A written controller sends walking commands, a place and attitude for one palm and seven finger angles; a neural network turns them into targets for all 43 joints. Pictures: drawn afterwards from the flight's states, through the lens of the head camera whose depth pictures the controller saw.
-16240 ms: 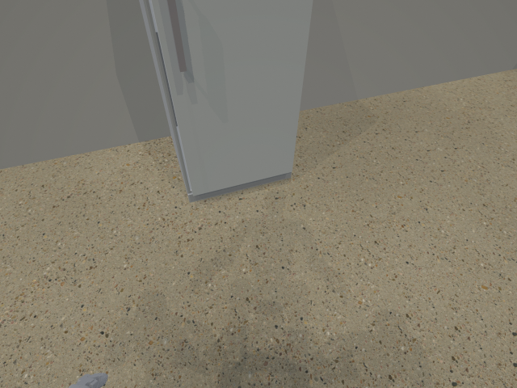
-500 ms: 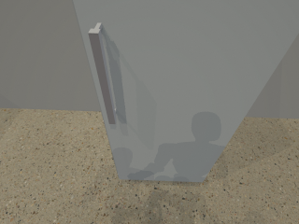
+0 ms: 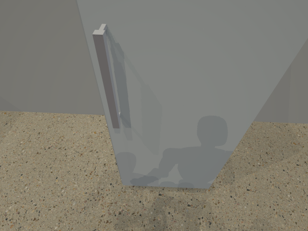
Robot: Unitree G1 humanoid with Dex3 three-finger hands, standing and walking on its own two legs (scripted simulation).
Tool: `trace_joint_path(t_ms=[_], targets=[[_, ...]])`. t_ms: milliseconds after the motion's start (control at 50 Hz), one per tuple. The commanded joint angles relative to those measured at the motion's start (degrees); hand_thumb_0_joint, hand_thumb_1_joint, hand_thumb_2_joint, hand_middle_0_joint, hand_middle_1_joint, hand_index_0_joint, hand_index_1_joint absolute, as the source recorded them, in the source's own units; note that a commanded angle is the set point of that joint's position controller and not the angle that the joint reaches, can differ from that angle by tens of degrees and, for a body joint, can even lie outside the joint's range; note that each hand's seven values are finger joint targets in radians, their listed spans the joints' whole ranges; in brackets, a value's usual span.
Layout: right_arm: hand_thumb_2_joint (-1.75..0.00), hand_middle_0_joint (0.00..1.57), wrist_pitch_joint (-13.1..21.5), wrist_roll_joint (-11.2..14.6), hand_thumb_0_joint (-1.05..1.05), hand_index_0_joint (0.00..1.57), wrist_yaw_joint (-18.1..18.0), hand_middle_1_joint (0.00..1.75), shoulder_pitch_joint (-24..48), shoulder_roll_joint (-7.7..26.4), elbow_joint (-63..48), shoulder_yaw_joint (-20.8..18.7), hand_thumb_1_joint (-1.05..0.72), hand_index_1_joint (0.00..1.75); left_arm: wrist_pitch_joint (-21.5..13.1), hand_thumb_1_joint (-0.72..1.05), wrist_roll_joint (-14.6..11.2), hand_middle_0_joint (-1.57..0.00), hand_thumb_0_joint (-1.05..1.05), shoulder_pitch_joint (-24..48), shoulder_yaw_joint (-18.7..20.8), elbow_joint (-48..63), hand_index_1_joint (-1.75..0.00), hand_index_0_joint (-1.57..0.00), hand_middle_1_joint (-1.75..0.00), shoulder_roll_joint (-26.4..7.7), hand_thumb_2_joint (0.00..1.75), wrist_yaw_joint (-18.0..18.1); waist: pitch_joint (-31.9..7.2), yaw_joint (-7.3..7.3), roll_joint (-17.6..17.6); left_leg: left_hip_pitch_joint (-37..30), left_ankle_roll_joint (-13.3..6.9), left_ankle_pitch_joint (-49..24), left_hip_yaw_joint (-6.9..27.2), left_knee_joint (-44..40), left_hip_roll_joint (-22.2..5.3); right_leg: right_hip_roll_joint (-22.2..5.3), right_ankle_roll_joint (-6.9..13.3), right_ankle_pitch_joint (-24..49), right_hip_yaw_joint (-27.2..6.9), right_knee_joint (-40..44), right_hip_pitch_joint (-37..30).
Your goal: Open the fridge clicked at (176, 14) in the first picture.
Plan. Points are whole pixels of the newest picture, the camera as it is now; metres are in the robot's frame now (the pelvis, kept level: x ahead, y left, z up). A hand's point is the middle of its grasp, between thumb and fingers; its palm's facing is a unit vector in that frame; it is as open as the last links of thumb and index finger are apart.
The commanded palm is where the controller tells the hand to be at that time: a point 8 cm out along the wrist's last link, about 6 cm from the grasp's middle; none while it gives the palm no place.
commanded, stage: look again from close up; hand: left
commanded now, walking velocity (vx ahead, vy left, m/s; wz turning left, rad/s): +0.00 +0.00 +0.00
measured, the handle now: (111, 85) +0.47 +0.16 +0.13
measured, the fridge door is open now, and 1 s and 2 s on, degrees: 0 0 0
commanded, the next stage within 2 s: raise the hand to about handle height in 0.62 s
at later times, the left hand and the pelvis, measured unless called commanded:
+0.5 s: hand out of the picture +0.06 +0.25 -0.16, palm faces -0.02 -0.94 -0.33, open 7.4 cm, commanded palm none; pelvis +0.00 +0.00 +0.00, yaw +0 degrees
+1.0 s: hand (65, 196) +0.20 +0.23 +0.00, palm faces +0.13 -0.99 -0.10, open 7.9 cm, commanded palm +0.12 +0.29 -0.04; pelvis -0.03 -0.01 -0.04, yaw +0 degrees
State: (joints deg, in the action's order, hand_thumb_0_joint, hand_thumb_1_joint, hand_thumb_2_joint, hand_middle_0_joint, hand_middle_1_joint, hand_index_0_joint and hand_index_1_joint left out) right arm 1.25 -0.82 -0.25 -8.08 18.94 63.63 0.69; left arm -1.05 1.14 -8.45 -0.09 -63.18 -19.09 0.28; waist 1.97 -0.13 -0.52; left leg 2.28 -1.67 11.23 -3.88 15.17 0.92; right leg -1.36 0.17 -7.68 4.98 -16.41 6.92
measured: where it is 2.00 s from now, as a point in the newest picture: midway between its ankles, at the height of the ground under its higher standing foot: outside the picture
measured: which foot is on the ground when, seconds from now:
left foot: down 0.00-1.00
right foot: down 0.00-1.00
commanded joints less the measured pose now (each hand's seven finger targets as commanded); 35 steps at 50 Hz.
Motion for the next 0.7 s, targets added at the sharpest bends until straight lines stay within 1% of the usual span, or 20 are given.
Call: trace_joint_path(t_ms=[0, 20, 100, 160, 200, 280, 300, 340, 360, 380, 420, 460, 480, 520, 560, 600, 620, 640, 660, 680], targets=[[-0.9, 0.2, 1.4, 0.3, 0.0, 0.2, -0.6, 0.3, 1.4, 11.8, -3.0, -2.3, -0.9, 0.3, -1.1, 0.9, -0.1, -0.2, 0.0, 1.5, 2.2, 3.3, -0.3, -0.2, -0.3, -11.2, 0.9, 0.6, -2.9, -0.08, 0.8, 3.0, 0.8, -8.8, 7.2, -3.4, -9.2, -7.5, 1.1, 7.7, -7.3, 1.8, -3.4], [-0.9, 0.2, 1.3, 0.3, 0.0, 0.2, -0.6, 0.3, 1.5, 11.8, -3.0, -2.3, -0.9, 0.3, -1.1, 0.9, -0.1, -0.2, 0.0, 1.6, 2.2, 3.3, -0.3, -0.2, -0.3, -11.3, 0.9, 0.6, -2.7, -0.05, 0.3, 3.0, 0.8, -8.4, 7.2, -3.5, -9.3, -7.4, 1.1, 7.3, -7.4, 1.9, -3.3], [-0.9, 0.2, 1.3, 0.3, 0.0, 0.2, -0.5, 0.3, 1.4, 11.8, -2.9, -2.3, -0.9, 0.3, -1.1, 0.9, -0.1, -0.2, 0.0, 1.4, 2.2, 3.3, -0.3, -0.2, -0.3, -11.3, 0.9, 0.6, -2.9, -0.09, 0.6, 3.0, 0.7, -8.1, 7.3, -3.4, -9.2, -7.6, 1.1, 7.2, -7.4, 2.0, -3.4], [-0.9, 0.2, 1.4, 0.3, 0.0, 0.2, -0.6, 0.3, 1.1, 11.8, -2.9, -2.3, -0.9, 0.3, -1.3, 0.9, -0.1, -0.2, 0.0, 1.3, 2.3, 3.3, -0.3, -0.2, -0.3, -11.3, 0.9, 0.7, -3.8, -0.05, 0.4, 2.4, 0.7, -10.9, 7.1, -2.9, -9.4, -7.6, 1.2, 9.9, -7.2, 1.6, -4.1], [-0.9, 0.2, 1.4, 0.3, 0.0, 0.2, -0.6, 0.3, 1.4, 11.9, -2.9, -2.3, -0.9, 0.3, -1.2, 0.9, -0.2, -0.2, 0.0, 1.4, 2.2, 3.1, -0.3, -0.2, -0.3, -11.4, 0.9, 0.6, -3.4, 0.0, 0.5, 2.3, 0.8, -9.7, 7.1, -3.2, -9.3, -7.6, 1.2, 8.8, -7.2, 1.7, -3.6], [-0.9, 0.2, 1.4, 0.3, 0.0, 0.2, -0.6, 0.3, 1.2, 11.8, -2.9, -2.3, -0.9, 0.3, -1.2, 0.9, -0.1, -0.2, 0.0, 1.3, 2.2, 3.1, -0.3, -0.2, -0.3, -11.4, 0.9, 0.7, -3.2, -0.07, 0.5, 2.4, 0.8, -10.7, 7.1, -3.1, -9.4, -7.6, 1.2, 9.6, -7.2, 1.6, -3.8], [-0.9, 0.2, 1.4, 0.3, 0.0, 0.2, -0.6, 0.3, 1.4, 11.9, -2.9, -2.3, -0.9, 0.3, -1.1, 0.9, -0.2, -0.2, 0.0, 1.5, 2.2, 3.0, -0.3, -0.2, -0.3, -11.3, 0.9, 0.7, -2.7, -0.04, 1.1, 2.7, 0.9, -10.0, 7.2, -3.4, -9.3, -7.5, 1.2, 8.8, -7.2, 1.7, -3.6], [-0.9, 0.2, 1.4, 0.3, 0.0, 0.2, -0.6, 0.3, 1.2, 11.7, -3.0, -2.3, -0.9, 0.3, -1.1, 0.9, -0.1, -0.2, 0.0, 1.2, 2.3, 3.0, -0.3, -0.2, -0.3, -11.4, 0.9, 0.7, -2.7, -0.17, 0.5, 2.7, 0.8, -10.1, 7.2, -3.4, -9.4, -7.4, 1.2, 8.6, -7.1, 1.7, -3.5], [-0.9, 0.2, 1.4, 0.3, 0.0, 0.2, -0.6, 0.3, 1.2, 11.8, -2.9, -2.3, -0.9, 0.3, -1.1, 0.9, -0.1, -0.2, 0.0, 1.4, 2.3, 3.1, -0.3, -0.2, -0.3, -11.3, 0.9, 0.7, -2.5, -0.15, 1.0, 2.9, 0.9, -9.5, 7.0, -3.6, -9.4, -7.5, 1.1, 8.0, -7.1, 1.9, -3.5], [-0.9, 0.2, 1.4, 0.3, 0.0, 0.2, -0.6, 0.3, 1.4, 11.9, -3.0, -2.2, -0.9, 0.3, -1.0, 0.9, -0.1, -0.2, 0.0, 1.6, 2.3, 3.0, -0.3, -0.2, -0.3, -11.4, 0.9, 0.6, -2.3, -0.1, 0.5, 3.0, 0.9, -9.2, 7.2, -3.7, -9.3, -7.4, 1.1, 7.7, -7.1, 1.8, -3.4], [-0.9, 0.2, 1.4, 0.3, 0.0, 0.2, -0.6, 0.3, 1.4, 12.0, -2.9, -2.2, -0.9, 0.3, -1.0, 0.9, -0.1, -0.2, 0.0, 1.7, 2.3, 3.0, -0.3, -0.2, -0.3, -11.4, 0.9, 0.6, -1.9, -0.13, 0.6, 3.4, 0.9, -7.9, 7.2, -4.0, -9.3, -7.4, 1.0, 6.5, -7.2, 2.1, -3.2], [-0.9, 0.2, 1.4, 0.3, 0.0, 0.2, -0.6, 0.3, 1.2, 11.9, -3.0, -2.3, -0.9, 0.3, -1.1, 0.9, -0.1, -0.2, 0.0, 1.5, 2.3, 3.1, -0.3, -0.2, -0.3, -11.4, 0.9, 0.6, -2.6, -0.11, 0.5, 3.0, 0.9, -8.9, 7.2, -3.7, -9.3, -7.5, 1.1, 7.6, -7.3, 1.9, -3.5], [-0.9, 0.2, 1.4, 0.2, 0.0, 0.2, -0.6, 0.3, 1.5, 12.0, -2.9, -2.3, -0.9, 0.3, -1.0, 0.9, -0.1, -0.2, 0.0, 1.6, 2.4, 3.0, -0.3, -0.2, -0.3, -11.4, 0.9, 0.6, -2.4, -0.16, 1.1, 3.0, 0.9, -8.5, 7.2, -3.7, -9.2, -7.5, 1.1, 7.2, -7.3, 2.0, -3.3], [-0.9, 0.2, 1.4, 0.3, 0.0, 0.2, -0.6, 0.3, 1.3, 12.0, -3.0, -2.3, -0.9, 0.3, -1.0, 0.9, -0.1, -0.2, 0.0, 1.7, 2.3, 3.0, -0.3, -0.2, -0.3, -11.4, 0.9, 0.6, -2.8, -0.1, 0.9, 2.9, 1.0, -8.6, 7.2, -3.9, -9.3, -7.4, 1.0, 7.0, -7.1, 1.9, -3.5], [-0.9, 0.2, 1.5, 0.3, 0.0, 0.2, -0.6, 0.3, 1.2, 11.9, -2.9, -2.2, -0.9, 0.3, -1.1, 0.9, -0.1, -0.2, 0.0, 1.6, 2.4, 3.1, -0.3, -0.2, -0.3, -11.4, 0.9, 0.7, -3.4, -0.17, 0.7, 2.6, 0.9, -10.5, 7.2, -3.6, -9.4, -7.5, 1.1, 8.4, -7.1, 1.7, -3.9], [-0.9, 0.2, 1.5, 0.3, 0.0, 0.2, -0.6, 0.3, 1.3, 12.1, -2.9, -2.2, -0.9, 0.3, -1.1, 0.9, -0.1, -0.2, 0.0, 1.7, 2.4, 3.0, -0.3, -0.2, -0.3, -11.4, 0.9, 0.6, -3.0, -0.12, 0.3, 2.7, 1.0, -10.1, 7.2, -3.7, -9.5, -7.5, 1.1, 8.4, -7.0, 1.8, -3.8], [-0.9, 0.2, 1.5, 0.3, 0.0, 0.2, -0.6, 0.3, 1.3, 12.1, -2.9, -2.2, -0.9, 0.3, -1.1, 0.9, -0.1, -0.2, 0.0, 1.6, 2.4, 2.9, -0.3, -0.2, -0.3, -11.4, 0.9, 0.6, -3.3, -0.15, 0.7, 2.5, 1.0, -10.1, 7.1, -3.6, -9.4, -7.5, 1.1, 8.5, -7.1, 1.8, -3.9], [-0.9, 0.2, 1.5, 0.3, 0.0, 0.2, -0.6, 0.3, 1.1, 11.8, -3.1, -2.3, -0.9, 0.3, -1.1, 0.9, -0.1, -0.2, 0.0, 1.5, 2.4, 3.0, -0.3, -0.2, -0.3, -11.5, 0.9, 0.7, -3.1, -0.15, 0.2, 2.6, 1.0, -10.7, 7.3, -3.5, -9.4, -7.5, 1.1, 8.9, -7.0, 1.7, -4.0], [-0.9, 0.2, 1.5, 0.3, 0.0, 0.2, -0.6, 0.3, 1.1, 12.0, -3.0, -2.2, -0.9, 0.3, -1.1, 0.9, -0.1, -0.2, 0.0, 1.6, 2.4, 3.1, -0.3, -0.2, -0.3, -11.5, 0.9, 0.7, -3.4, -0.2, 0.8, 2.6, 1.0, -10.6, 7.1, -3.5, -9.4, -7.6, 1.1, 8.8, -7.0, 1.8, -4.3], [-0.9, 0.2, 1.4, 0.3, 0.0, 0.2, -0.6, 0.3, 1.3, 11.9, -2.9, -2.3, -0.9, 0.3, -1.1, 0.9, -0.1, -0.2, 0.0, 1.7, 2.4, 3.0, -0.3, -0.2, -0.3, -11.5, 0.9, 0.6, -2.8, -0.18, 0.4, 2.8, 1.0, -9.8, 7.3, -3.7, -9.3, -7.5, 1.1, 8.3, -7.1, 1.9, -3.9]])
